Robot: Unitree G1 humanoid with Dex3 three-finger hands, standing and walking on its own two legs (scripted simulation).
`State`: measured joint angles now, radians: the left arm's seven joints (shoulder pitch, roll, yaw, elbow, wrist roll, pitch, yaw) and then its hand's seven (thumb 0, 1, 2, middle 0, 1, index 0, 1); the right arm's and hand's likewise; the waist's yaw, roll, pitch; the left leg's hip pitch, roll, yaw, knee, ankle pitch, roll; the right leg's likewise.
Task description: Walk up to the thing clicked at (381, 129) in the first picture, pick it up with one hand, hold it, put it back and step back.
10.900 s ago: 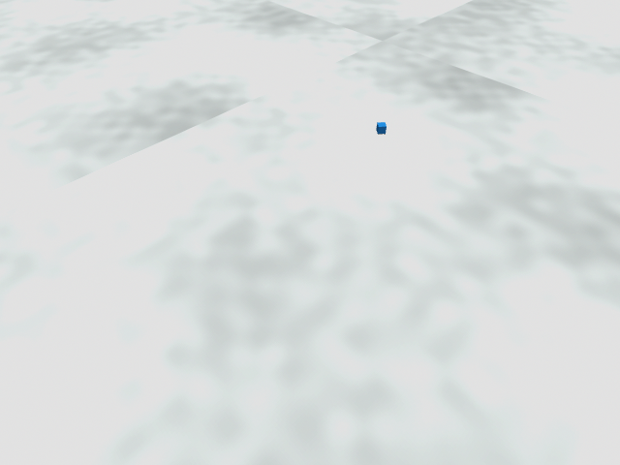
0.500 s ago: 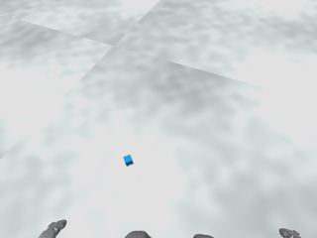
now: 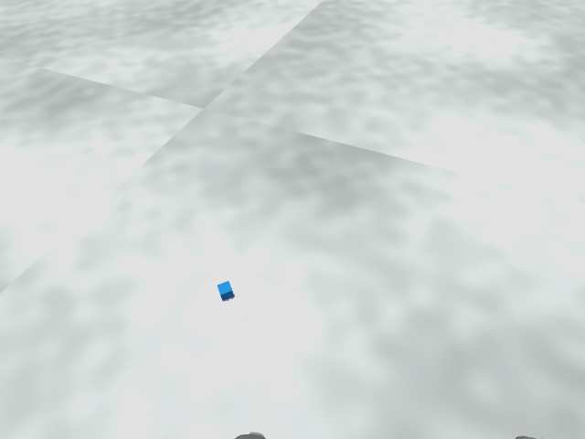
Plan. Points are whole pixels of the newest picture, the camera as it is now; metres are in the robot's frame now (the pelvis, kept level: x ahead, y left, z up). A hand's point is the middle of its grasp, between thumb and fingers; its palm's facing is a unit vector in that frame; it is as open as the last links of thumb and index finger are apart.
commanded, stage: walk up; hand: left
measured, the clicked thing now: (225, 290) +0.75 +0.32 -0.74
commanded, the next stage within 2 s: stand in 0.90 s
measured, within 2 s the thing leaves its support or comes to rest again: neither
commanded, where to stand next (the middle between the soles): +0.39 +0.06 m, yaw +4 degrees
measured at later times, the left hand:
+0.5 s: hand out of the picture +0.07 +0.28 -0.14, palm faces +0.08 -0.93 -0.35, open 7.4 cm
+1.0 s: hand out of the picture +0.07 +0.28 -0.14, palm faces +0.09 -0.93 -0.35, open 7.4 cm
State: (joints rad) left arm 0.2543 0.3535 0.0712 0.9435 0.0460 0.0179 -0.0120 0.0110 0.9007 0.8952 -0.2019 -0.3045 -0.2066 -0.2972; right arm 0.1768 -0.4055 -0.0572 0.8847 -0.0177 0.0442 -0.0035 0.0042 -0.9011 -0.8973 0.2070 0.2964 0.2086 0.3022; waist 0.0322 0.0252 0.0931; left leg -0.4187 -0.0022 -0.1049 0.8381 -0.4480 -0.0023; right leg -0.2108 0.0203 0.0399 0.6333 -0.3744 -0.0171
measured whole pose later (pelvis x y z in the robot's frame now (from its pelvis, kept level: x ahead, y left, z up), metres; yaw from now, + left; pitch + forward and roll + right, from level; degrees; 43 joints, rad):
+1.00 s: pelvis +0.01 +0.02 +0.02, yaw +4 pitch -3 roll +0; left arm 0.09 0.36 0.02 1.10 0.01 -0.01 0.01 0.01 0.90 0.90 -0.20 -0.30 -0.20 -0.30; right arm 0.06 -0.33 -0.02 1.07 0.00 -0.01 0.01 0.00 -0.90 -0.90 0.21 0.30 0.21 0.30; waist 0.02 -0.01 0.07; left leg -0.15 -0.02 -0.06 0.42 -0.23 0.00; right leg -0.08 -0.03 -0.01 0.38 -0.26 0.03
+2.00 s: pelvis +0.00 +0.01 +0.02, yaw +4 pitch -1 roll +0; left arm 0.18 0.36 0.04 1.07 0.03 -0.04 -0.03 0.01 0.90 0.90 -0.20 -0.30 -0.21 -0.30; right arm 0.18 -0.36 -0.04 1.09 -0.03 0.00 0.05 0.00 -0.90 -0.90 0.21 0.30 0.21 0.30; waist 0.01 0.01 0.02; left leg -0.22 0.00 -0.05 0.52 -0.40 0.03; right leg -0.12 0.00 0.00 0.39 -0.32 -0.03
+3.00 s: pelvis +0.29 +0.07 +0.00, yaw +3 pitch -3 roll +0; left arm 0.30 0.40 0.03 0.83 0.01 -0.02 -0.02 0.01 0.90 0.90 -0.20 -0.30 -0.21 -0.30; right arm 0.27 -0.39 -0.06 0.85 -0.02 -0.06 0.02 0.00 -0.90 -0.90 0.21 0.30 0.21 0.30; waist 0.03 -0.03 0.10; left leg -0.38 0.03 0.05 0.62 -0.18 0.01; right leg -0.26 -0.04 -0.02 0.74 -0.44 -0.02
